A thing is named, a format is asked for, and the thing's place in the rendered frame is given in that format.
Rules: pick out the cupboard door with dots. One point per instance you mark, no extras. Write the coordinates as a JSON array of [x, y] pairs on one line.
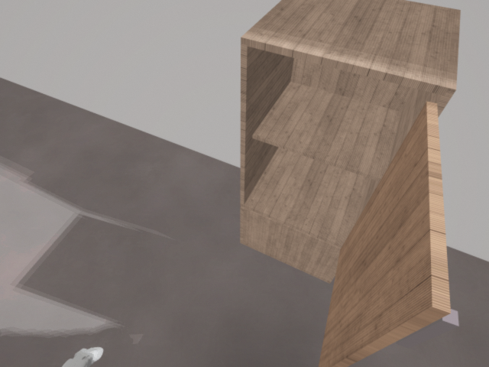
[[392, 275]]

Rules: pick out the left robot hand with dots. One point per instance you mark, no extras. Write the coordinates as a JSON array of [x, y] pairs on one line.
[[85, 357]]

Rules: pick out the handle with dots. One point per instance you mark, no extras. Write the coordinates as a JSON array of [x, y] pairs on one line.
[[434, 329]]

